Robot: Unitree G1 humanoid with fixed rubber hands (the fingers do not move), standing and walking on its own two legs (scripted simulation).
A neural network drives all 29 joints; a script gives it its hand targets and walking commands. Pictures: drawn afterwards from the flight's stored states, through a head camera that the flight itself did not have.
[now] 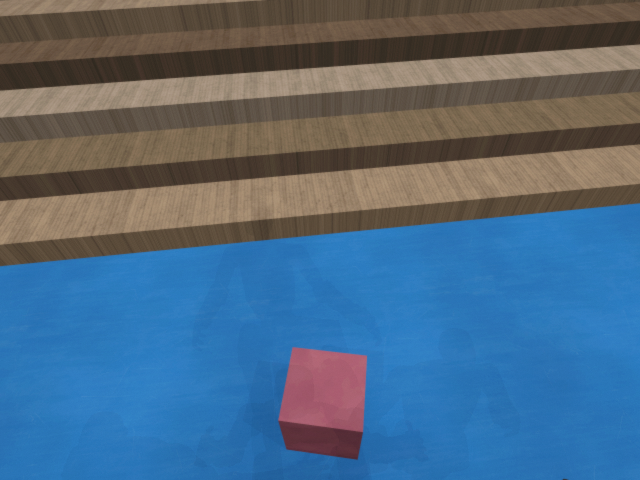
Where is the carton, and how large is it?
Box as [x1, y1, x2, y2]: [278, 347, 366, 459]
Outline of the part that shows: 293,347 278,419 286,448 357,459 363,423 366,356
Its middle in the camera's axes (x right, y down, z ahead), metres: +0.02 +0.47 +1.11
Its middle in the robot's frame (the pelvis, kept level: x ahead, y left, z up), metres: +0.47 +0.02 -0.66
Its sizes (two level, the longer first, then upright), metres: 0.210 0.200 0.250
